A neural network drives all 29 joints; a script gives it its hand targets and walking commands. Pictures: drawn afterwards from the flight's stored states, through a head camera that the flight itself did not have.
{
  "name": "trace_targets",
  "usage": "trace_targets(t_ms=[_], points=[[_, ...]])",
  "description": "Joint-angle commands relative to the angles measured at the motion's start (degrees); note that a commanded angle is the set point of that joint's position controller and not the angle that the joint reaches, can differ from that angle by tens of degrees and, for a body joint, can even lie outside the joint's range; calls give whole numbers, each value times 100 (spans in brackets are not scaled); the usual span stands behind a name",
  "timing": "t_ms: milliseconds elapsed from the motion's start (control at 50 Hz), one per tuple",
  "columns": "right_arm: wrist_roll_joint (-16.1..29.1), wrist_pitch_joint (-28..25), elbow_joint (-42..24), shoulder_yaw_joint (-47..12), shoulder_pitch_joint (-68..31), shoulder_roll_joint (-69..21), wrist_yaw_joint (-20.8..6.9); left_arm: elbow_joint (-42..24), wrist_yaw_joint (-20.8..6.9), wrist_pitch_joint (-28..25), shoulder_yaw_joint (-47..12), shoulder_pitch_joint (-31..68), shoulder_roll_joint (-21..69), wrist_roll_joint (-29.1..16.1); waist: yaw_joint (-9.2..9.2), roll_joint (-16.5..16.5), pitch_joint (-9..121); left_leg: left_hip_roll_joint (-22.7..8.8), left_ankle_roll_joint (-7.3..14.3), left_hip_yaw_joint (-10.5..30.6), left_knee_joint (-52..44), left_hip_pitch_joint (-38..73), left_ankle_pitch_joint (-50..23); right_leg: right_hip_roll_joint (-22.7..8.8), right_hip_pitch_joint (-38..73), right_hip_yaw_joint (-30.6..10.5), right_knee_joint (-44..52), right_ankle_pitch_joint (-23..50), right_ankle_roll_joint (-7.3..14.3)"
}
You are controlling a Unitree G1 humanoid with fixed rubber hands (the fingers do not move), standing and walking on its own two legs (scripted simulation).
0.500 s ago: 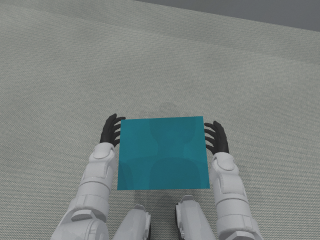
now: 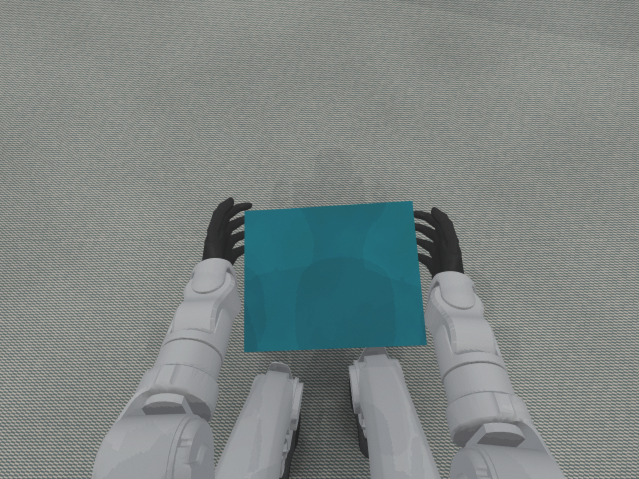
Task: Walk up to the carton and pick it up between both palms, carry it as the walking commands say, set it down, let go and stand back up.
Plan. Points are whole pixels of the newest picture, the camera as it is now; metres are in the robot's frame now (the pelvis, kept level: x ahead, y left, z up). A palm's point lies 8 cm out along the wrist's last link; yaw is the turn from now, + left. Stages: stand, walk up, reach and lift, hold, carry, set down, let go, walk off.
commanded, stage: set down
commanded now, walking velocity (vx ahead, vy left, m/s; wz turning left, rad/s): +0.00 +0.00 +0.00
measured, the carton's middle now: (334, 284) +0.36 -0.02 -0.16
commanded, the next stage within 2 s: none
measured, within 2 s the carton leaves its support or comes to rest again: neither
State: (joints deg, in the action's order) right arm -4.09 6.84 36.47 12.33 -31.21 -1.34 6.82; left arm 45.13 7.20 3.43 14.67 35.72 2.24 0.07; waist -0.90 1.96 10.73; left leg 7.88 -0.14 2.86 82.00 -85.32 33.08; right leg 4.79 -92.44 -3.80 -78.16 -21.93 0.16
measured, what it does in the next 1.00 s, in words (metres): lowers itself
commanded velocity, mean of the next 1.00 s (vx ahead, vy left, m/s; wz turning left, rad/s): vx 0.00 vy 0.00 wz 0.00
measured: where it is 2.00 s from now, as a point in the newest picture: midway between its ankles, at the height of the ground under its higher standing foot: (325, 445)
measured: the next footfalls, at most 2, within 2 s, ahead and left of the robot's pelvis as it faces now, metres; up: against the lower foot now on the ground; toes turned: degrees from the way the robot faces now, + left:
none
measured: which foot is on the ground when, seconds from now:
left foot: down 0.00-1.00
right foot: down 0.00-1.00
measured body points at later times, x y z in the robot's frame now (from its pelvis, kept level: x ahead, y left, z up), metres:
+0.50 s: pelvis -0.02 +0.00 -0.08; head +0.23 -0.03 +0.29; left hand +0.42 +0.13 -0.19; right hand +0.41 -0.16 -0.19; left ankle +0.03 +0.11 -0.57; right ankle +0.10 -0.10 -0.57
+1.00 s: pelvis -0.05 +0.00 -0.15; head +0.25 -0.03 +0.19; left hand +0.44 +0.14 -0.28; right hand +0.43 -0.16 -0.29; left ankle +0.03 +0.11 -0.57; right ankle +0.10 -0.10 -0.57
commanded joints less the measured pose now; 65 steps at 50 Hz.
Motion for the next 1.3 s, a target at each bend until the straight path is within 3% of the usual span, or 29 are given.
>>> trace_targets(t_ms=[0,420,700,1020,1160,1280], points=[[346,-302,-908,-3001,-3758,-4803,-715,-646,-895,-163,-2787,3173,5176,-181,-86,-251,4822,260,-107,51,-911,1055,-1654,269,4343,134,263,1716,-147],[585,-143,-717,-2822,-5101,-4660,-522,-578,-913,-5,-2575,4458,4758,-426,-23,-407,5312,406,-42,-196,331,-275,-1231,324,3573,261,-841,1443,-246],[708,5,-492,-2585,-6041,-4475,-610,-466,-887,208,-2546,5393,4882,-569,-112,-251,5488,423,-70,-276,1020,-715,-1098,301,2757,456,-1603,1241,-236],[873,93,-231,-2467,-6938,-4252,-770,-345,-856,335,-2424,6346,4894,-748,-188,-288,5651,413,-42,-362,1806,-1312,-927,218,2086,570,-2404,1086,-193],[1141,122,-469,-2722,-7600,-4061,-784,-611,-841,391,-2625,6925,4773,-961,-162,-311,6517,368,-28,-432,2210,-1214,-980,153,2283,643,-2853,1118,-195],[1499,291,-1021,-3195,-8218,-3849,-736,-1510,-785,578,-3029,7662,4383,-1208,-75,-352,8684,268,-29,-589,2655,-473,-1261,107,3625,606,-3292,1437,-142]])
